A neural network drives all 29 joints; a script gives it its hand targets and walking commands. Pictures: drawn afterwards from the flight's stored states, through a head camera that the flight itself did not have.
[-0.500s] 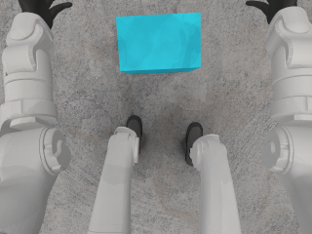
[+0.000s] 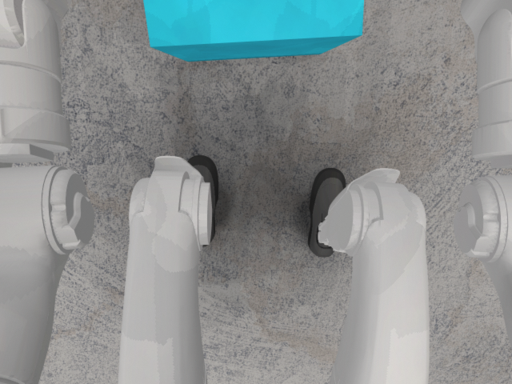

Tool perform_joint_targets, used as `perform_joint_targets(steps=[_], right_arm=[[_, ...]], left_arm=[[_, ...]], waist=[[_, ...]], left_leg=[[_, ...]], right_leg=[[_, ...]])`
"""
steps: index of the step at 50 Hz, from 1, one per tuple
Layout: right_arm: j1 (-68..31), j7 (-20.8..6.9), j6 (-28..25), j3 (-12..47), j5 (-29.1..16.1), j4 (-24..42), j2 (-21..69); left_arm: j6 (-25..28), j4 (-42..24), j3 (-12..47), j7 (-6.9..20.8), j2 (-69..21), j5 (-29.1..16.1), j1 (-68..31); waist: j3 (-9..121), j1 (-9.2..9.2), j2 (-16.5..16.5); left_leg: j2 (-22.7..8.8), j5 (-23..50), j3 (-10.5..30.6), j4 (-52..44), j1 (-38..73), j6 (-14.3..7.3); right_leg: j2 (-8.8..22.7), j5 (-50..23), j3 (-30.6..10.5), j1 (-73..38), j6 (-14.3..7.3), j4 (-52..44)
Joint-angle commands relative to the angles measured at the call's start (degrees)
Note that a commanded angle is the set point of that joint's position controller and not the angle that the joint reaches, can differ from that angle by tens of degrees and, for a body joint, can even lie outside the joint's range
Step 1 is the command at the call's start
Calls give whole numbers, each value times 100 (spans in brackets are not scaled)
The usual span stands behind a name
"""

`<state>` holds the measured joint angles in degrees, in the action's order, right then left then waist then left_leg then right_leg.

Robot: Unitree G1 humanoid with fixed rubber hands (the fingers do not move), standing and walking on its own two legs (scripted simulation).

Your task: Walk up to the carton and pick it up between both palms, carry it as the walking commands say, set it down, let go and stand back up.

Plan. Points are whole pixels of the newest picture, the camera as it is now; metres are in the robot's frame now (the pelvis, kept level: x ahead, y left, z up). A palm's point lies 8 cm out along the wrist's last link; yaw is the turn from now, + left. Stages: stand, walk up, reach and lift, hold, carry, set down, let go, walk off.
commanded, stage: reach and lift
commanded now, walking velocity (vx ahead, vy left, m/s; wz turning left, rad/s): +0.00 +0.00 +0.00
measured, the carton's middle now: out of the picture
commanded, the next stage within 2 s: none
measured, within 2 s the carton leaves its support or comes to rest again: neither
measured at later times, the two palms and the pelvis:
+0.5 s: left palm out of the picture +0.54 +0.25 -0.27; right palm out of the picture +0.58 -0.16 -0.26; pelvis +0.00 +0.00 -0.09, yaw +0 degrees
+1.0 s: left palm out of the picture +0.54 +0.24 -0.29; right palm out of the picture +0.58 -0.15 -0.29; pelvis +0.01 +0.00 -0.11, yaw +0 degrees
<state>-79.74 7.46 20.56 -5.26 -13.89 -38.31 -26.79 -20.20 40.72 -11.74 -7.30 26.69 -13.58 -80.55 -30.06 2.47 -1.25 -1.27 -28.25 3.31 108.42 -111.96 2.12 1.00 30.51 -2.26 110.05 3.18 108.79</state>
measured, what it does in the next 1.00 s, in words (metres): lowers itself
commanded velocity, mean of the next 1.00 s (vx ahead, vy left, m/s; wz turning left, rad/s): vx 0.00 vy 0.00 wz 0.00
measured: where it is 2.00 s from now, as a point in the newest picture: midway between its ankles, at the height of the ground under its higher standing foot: (262, 222)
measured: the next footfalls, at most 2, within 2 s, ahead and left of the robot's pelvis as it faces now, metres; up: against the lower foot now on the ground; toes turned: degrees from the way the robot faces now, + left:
none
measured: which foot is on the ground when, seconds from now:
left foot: down 0.00-1.00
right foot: down 0.00-1.00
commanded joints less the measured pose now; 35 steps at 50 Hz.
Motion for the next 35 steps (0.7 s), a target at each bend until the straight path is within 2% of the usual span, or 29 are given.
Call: perform_joint_targets(steps=[1, 3, 4, 6, 7, 8, 9, 10, 11, 12, 15, 16, 17, 19, 20, 21, 22, 23, 25, 26, 27, 28, 29, 30, 31, 32, 33, 34, 35], right_arm=[[-2218, 67, -283, -187, -88, 916, -1226], [-2155, 36, -381, -218, 40, -59, -1104], [-2230, 15, -480, -129, -31, 0, -1082], [-2411, -9, -678, -9, -49, -332, -990], [-2560, -11, -780, -24, -8, -736, -992], [-2659, -12, -879, -3, 23, -678, -1010], [-2522, -9, -945, 46, 12, -1046, -905], [-2510, -7, -1020, 96, 10, -972, -925], [-2675, -5, -1105, 169, -62, -1027, -837], [-2722, 3, -1153, 141, -120, -1000, -799], [-2639, -16, -1263, 140, -87, -1323, -911], [-2774, -1, -1296, 190, -129, -1218, -880], [-2751, 1, -1316, 197, -159, -1406, -920], [-2925, 22, -1371, 167, -146, -941, -1056], [-2820, -4, -1376, 218, -160, -1600, -998], [-2865, -7, -1394, 288, -228, -1321, -998], [-2776, -25, -1419, 277, -175, -1629, -877], [-2765, -48, -1451, 272, -199, -1559, -879], [-2813, -87, -1532, 239, -195, -1654, -932], [-2939, -83, -1569, 235, -194, -1330, -1054], [-2892, -80, -1599, 211, -151, -1668, -1046], [-2792, -74, -1610, 247, -202, -1660, -1019], [-2859, -92, -1624, 309, -204, -1628, -1027], [-2748, -107, -1627, 423, -269, -1474, -901], [-2803, -104, -1638, 394, -230, -1366, -878], [-2839, -104, -1617, 490, -253, -1261, -850], [-2851, -94, -1631, 520, -253, -1108, -849], [-2933, -77, -1622, 535, -279, -1070, -782], [-2847, -98, -1596, 660, -338, -1236, -690]], left_arm=[[288, -936, -66, -50, 1212, -8, -2279], [424, 79, 12, -59, 1037, 70, -1998], [520, -114, 25, -80, 1056, 12, -2165], [737, 156, 173, -61, 885, -16, -2186], [857, 567, 153, -53, 941, -61, -2176], [961, 626, 161, -37, 953, -100, -2155], [1075, 871, 200, -26, 933, -63, -2096], [1160, 801, 172, -26, 1007, -136, -2112], [1249, 1082, 217, 9, 990, -155, -2054], [1337, 729, 238, -5, 1017, -202, -2254], [1437, 984, 305, 0, 1007, -287, -2257], [1491, 881, 388, 2, 1012, -329, -2370], [1521, 991, 344, 5, 1037, -338, -2417], [1563, 685, 288, -20, 1265, -365, -2468], [1577, 1234, 374, -1, 1109, -349, -2474], [1581, 984, 379, 0, 1073, -426, -2513], [1607, 1244, 537, 36, 956, -494, -2515], [1637, 1060, 506, 50, 988, -495, -2522], [1680, 1385, 486, 86, 990, -445, -2475], [1676, 1142, 515, 81, 1008, -527, -2525], [1694, 1446, 454, 80, 1086, -559, -2514], [1707, 1390, 480, 77, 1045, -524, -2406], [1731, 1454, 390, 76, 1089, -494, -2322], [1769, 1186, 352, 86, 1165, -499, -2366], [1782, 1253, 308, 98, 1204, -496, -2347], [1793, 1324, 245, 109, 1271, -517, -2315], [1788, 1350, 279, 120, 1175, -552, -2260], [1796, 1466, 255, 128, 1233, -553, -2252], [1778, 1582, 333, 142, 1096, -637, -2208]], waist=[[12107, 32, 220], [11025, 75, 299], [10910, 75, 240], [10648, 151, 269], [10168, 151, 179], [10280, 142, 17], [10149, 184, 88], [10327, 154, -47], [10017, 238, -60], [10177, 275, 42], [10079, 212, 64], [10129, 218, 25], [9939, 277, 142], [10376, 224, 4], [9727, 249, 131], [9831, 249, 113], [9544, 111, 139], [9553, 173, 177], [9376, 156, 251], [9661, 125, 152], [9321, 92, 25], [9220, 261, 147], [9190, 301, 89], [9294, 391, -79], [9386, 358, -159], [9497, 441, -304], [9548, 375, -354], [9370, 488, -381], [9254, 432, -423]], left_leg=[[389, 1783, -803, -731, 5151, 0], [358, 1362, -782, -708, 4623, 19], [354, 1359, -786, -574, 4421, 46], [312, 1418, -757, -473, 4296, 24], [291, 1241, -778, -431, 3881, 27], [264, 1383, -781, -284, 3788, 23], [240, 1448, -758, -256, 3667, 50], [258, 1542, -812, -151, 3709, 61], [220, 1594, -745, -76, 3496, 4], [253, 1717, -808, 13, 3417, 37], [195, 1787, -801, 207, 3427, 83], [178, 1840, -776, 255, 3403, 61], [167, 1848, -834, 333, 3293, 104], [158, 2087, -763, 391, 3563, 76], [130, 1844, -807, 478, 3237, 110], [117, 1894, -795, 537, 3221, 126], [88, 1881, -732, 539, 3095, 136], [141, 1891, -758, 582, 3073, 158], [100, 1858, -721, 683, 2989, 115], [74, 2036, -687, 736, 3199, 120], [88, 1908, -768, 797, 2882, 169], [109, 1949, -709, 759, 2762, 184], [106, 2002, -689, 804, 2763, 163], [134, 2154, -717, 837, 2774, 160], [108, 2263, -696, 878, 2741, 126], [114, 2302, -739, 956, 2710, 108], [103, 2295, -751, 988, 2672, 110], [124, 2167, -775, 920, 2559, 84], [105, 2088, -754, 933, 2502, 88]], right_leg=[[-511, -1305, 815, -3727, -168, -692], [-434, -814, 847, -3146, -188, -579], [-440, -876, 796, -3066, -208, -497], [-412, -1008, 813, -3143, -147, -294], [-405, -856, 858, -2959, -120, -237], [-392, -1019, 804, -3079, -76, -131], [-399, -1100, 811, -3045, -53, -38], [-413, -1185, 810, -3148, -55, -22], [-414, -1190, 840, -2960, 3, 122], [-413, -1334, 751, -2987, -29, 185], [-397, -1370, 762, -2963, -32, 378], [-403, -1425, 764, -2953, -10, 454], [-377, -1426, 696, -2888, -45, 470], [-385, -1602, 790, -3045, 10, 586], [-370, -1339, 711, -2592, -43, 584], [-366, -1426, 722, -2652, -47, 694], [-344, -1429, 752, -2553, -28, 737], [-334, -1478, 700, -2615, -55, 762], [-320, -1424, 734, -2253, -47, 914], [-275, -1536, 768, -2369, -17, 977], [-270, -1364, 761, -2183, -26, 938], [-284, -1435, 710, -2213, -16, 1009], [-268, -1462, 720, -2175, -8, 1091], [-280, -1599, 711, -2261, 8, 1067], [-283, -1716, 744, -2294, 29, 1164], [-261, -1752, 690, -2414, 53, 1190], [-259, -1833, 716, -2500, 60, 1203], [-278, -1685, 736, -2418, 94, 1176], [-252, -1690, 738, -2435, 62, 1182]])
